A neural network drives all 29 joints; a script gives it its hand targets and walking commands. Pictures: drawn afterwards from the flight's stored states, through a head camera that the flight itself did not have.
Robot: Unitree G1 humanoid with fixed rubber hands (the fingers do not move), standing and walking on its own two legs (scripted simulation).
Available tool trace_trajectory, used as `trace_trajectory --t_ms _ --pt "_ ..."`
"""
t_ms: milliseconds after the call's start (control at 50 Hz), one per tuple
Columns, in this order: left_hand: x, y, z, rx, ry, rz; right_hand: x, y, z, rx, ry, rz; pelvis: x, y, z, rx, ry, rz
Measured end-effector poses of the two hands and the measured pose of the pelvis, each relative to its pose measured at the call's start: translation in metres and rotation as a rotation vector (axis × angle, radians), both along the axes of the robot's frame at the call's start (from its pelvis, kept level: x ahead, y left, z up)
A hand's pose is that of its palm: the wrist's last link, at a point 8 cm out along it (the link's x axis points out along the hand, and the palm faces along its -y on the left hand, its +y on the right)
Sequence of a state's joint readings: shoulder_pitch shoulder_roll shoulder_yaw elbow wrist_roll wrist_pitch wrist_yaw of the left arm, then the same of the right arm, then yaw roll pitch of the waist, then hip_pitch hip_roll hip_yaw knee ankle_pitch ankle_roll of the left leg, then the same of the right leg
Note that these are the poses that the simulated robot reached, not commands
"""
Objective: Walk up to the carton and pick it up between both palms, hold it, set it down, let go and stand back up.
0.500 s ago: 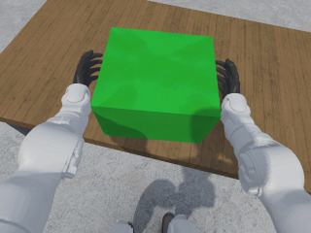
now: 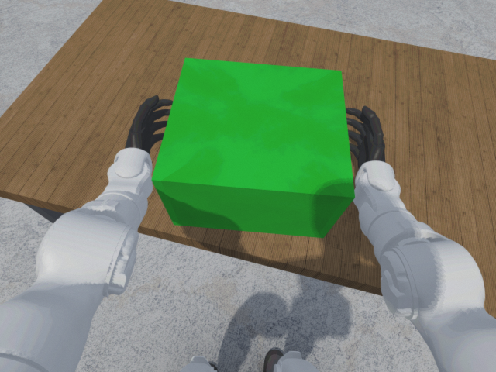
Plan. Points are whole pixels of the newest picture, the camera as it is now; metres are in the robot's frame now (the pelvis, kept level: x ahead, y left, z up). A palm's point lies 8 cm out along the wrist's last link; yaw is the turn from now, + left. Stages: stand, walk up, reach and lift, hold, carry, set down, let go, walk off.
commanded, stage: reach and lift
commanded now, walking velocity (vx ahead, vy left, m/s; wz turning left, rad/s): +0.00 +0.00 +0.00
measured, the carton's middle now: (255, 149) +0.49 -0.01 +0.00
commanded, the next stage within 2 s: none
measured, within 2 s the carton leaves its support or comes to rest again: leaves its support in 1.68 s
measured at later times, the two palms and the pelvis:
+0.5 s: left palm (140, 151) +0.46 +0.18 +0.04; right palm (367, 165) +0.44 -0.19 +0.04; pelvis +0.01 +0.01 +0.02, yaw +1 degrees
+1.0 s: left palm (140, 152) +0.46 +0.18 +0.04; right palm (367, 166) +0.44 -0.19 +0.04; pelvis +0.03 +0.01 +0.03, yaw +1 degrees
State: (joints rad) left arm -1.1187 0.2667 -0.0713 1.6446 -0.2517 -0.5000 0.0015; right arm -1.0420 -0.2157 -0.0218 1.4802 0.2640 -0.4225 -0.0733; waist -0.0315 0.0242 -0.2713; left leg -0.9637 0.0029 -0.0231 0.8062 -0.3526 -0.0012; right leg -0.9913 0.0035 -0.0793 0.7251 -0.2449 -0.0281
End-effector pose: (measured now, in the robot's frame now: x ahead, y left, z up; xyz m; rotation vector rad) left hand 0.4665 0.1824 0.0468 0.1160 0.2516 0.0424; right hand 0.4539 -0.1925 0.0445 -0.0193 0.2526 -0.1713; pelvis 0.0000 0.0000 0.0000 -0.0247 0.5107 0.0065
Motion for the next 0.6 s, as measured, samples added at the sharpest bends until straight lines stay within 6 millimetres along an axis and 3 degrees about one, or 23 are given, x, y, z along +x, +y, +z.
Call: trace_trajectory --t_ms 320,600 --pt "-0.005 -0.001 -0.001 -0.05 -0.008 0.01 -0.005 0.003 0.0 -0.001 -0.008 -0.022 -0.004 0.003 0.009 0.006 -0.025 0.013" --pt "-0.01 0.0 -0.006 -0.081 -0.028 0.001 -0.015 0.004 -0.006 -0.003 -0.071 -0.021 0.016 0.012 0.028 -0.001 -0.097 0.009"
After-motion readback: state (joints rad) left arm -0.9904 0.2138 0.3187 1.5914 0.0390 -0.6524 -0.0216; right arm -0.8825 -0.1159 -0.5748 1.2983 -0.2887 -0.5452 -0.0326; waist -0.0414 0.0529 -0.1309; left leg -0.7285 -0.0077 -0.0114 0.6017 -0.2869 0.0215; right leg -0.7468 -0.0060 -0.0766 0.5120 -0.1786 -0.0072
